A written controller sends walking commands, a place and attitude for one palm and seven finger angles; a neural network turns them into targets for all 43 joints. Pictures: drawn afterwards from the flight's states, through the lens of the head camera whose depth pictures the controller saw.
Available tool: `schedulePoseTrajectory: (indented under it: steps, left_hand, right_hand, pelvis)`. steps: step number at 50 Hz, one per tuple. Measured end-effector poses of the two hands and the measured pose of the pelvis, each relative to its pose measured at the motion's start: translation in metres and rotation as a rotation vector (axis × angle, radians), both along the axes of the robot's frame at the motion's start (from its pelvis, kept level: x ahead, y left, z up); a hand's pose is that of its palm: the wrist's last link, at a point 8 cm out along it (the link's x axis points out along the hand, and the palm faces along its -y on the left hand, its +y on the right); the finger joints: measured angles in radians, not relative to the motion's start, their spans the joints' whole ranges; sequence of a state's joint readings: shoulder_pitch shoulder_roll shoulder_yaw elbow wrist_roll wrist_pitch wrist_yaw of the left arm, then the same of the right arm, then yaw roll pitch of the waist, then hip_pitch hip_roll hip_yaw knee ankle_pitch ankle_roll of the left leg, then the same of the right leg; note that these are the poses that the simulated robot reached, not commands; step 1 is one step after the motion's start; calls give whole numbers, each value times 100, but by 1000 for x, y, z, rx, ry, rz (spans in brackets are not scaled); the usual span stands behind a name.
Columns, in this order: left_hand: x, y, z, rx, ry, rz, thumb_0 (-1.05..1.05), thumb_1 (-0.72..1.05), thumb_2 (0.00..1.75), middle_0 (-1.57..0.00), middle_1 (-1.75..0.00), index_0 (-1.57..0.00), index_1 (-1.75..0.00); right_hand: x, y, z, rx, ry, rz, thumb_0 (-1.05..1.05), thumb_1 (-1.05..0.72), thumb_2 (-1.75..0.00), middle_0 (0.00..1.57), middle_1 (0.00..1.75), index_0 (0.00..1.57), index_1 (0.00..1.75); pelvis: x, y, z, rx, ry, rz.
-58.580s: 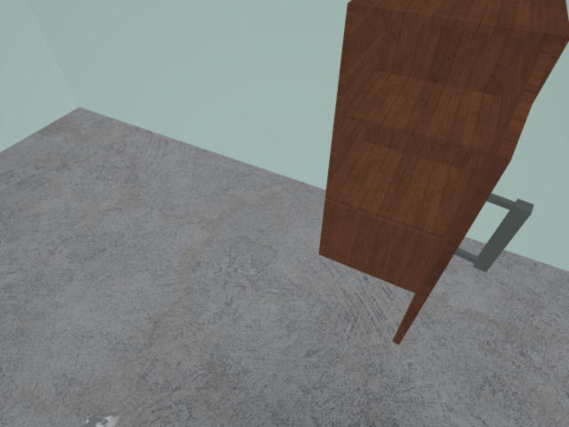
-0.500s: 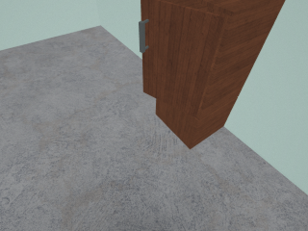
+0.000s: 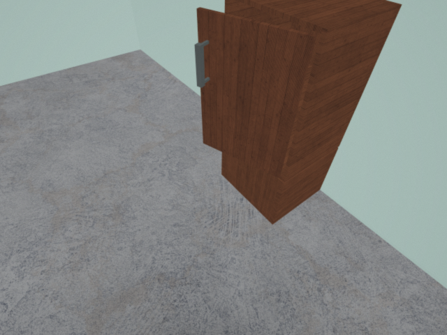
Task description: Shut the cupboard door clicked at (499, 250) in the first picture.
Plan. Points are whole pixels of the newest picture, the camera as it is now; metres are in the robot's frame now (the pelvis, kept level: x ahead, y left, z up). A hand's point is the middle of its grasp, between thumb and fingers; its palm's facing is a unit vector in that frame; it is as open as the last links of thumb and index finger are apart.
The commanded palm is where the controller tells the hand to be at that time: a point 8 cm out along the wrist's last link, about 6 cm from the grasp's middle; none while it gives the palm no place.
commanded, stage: let the arm hang, fingers relaxed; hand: left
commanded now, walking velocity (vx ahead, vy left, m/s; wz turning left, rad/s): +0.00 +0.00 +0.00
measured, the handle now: (203, 64) +0.99 +0.11 +0.02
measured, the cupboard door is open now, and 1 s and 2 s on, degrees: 19 19 19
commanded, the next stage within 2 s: look to check the result in 0.06 s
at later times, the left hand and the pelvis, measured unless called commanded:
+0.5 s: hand out of the picture -0.01 +0.17 -0.18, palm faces +0.02 -0.98 -0.20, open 7.4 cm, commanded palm none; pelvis +0.01 +0.00 +0.00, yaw +0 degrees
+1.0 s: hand out of the picture +0.03 +0.19 -0.18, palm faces +0.10 -0.97 -0.22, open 7.4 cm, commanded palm none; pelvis +0.02 +0.00 -0.01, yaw +5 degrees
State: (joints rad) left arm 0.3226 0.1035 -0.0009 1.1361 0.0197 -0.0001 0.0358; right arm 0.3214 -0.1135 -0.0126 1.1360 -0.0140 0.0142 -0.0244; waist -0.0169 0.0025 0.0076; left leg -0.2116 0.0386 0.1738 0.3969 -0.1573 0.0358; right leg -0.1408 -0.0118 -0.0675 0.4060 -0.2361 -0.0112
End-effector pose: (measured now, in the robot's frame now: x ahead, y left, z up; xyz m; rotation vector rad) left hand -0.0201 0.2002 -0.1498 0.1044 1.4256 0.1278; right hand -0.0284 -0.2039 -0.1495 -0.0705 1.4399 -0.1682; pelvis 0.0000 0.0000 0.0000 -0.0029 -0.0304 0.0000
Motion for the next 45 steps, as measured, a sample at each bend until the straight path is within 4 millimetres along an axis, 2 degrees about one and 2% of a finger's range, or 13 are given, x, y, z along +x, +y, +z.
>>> schedulePoseTrajectory:
  steps: [10, 16, 35, 45]
  left_hand:
    - [-15, 5, 3, 13, 59, 12, 1, 91, 90, -20, -30, -20, -30]
    - [-15, 13, 5, 33, 68, 13, 1, 91, 90, -20, -30, -20, -30]
    - [27, 25, 6, 53, -12, -19, 1, 91, 90, -20, -30, -20, -30]
    - [42, 29, 5, 71, -41, 2, 1, 91, 90, -20, -30, -20, -30]
  right_hand:
    - [-4, -1, 0, -4, 33, -6, 0, -91, -90, 20, 30, 20, 29]
    - [-1, -3, 0, -7, 35, -4, 0, -91, -90, 20, 30, 20, 29]
    - [35, -23, 5, -49, -28, 22, 0, -91, -90, 20, 30, 20, 29]
    - [49, -28, 4, -57, -33, 49, 0, -91, -90, 20, 30, 20, 29]
  pelvis:
    - [4, 1, 0, 0, 6, -3]
    - [6, 1, 1, 0, 7, -3]
    - [15, 0, 2, 2, 7, -2]
    - [19, -2, -1, 3, 12, 28]
